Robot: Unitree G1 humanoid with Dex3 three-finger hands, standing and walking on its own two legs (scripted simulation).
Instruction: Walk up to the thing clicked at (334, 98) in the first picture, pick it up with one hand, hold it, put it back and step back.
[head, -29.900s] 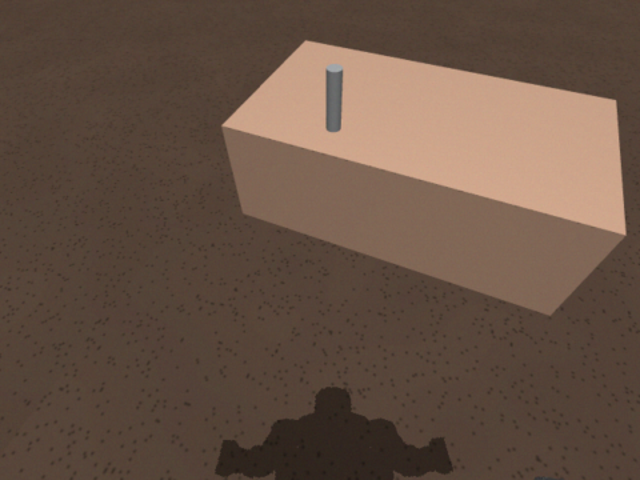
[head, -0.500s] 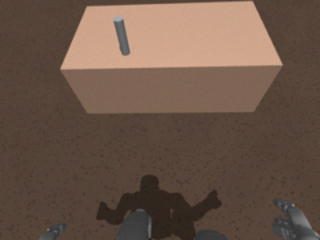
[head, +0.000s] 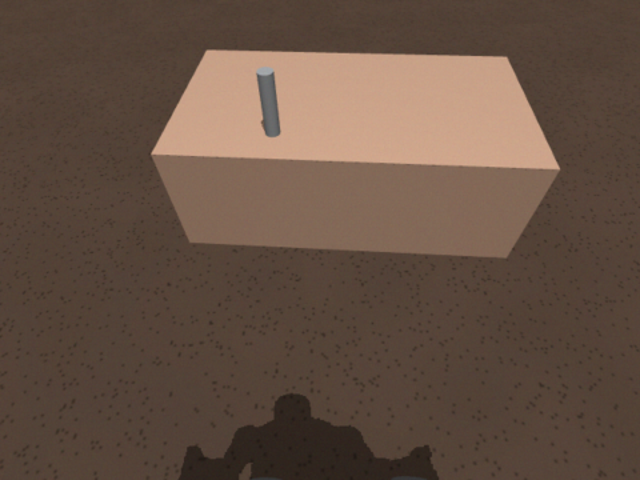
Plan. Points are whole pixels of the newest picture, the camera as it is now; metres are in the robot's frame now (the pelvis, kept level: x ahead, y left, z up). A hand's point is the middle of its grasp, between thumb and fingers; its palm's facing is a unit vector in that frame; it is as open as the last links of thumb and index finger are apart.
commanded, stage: step back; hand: left
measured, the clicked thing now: (269, 104) +1.14 +0.20 -0.21
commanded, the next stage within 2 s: stand in 0.62 s
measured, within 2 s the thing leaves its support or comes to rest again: neither
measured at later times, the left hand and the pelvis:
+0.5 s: hand out of the picture +0.13 +0.28 -0.14, palm faces +0.04 -0.93 -0.37, open 7.3 cm; pelvis +0.04 +0.02 +0.01, yaw +1 degrees
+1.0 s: hand out of the picture +0.10 +0.25 -0.14, palm faces -0.01 -0.94 -0.33, open 7.3 cm; pelvis +0.01 +0.01 +0.02, yaw +0 degrees
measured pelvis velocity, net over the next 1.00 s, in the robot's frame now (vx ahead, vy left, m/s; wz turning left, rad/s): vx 0.01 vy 0.01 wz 0.00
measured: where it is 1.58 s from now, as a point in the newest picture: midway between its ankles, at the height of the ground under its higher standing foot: outside the picture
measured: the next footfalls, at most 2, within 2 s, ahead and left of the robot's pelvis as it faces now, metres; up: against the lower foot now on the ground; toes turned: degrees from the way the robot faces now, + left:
none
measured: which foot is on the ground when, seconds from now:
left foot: down 0.00-1.00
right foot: down 0.00-1.00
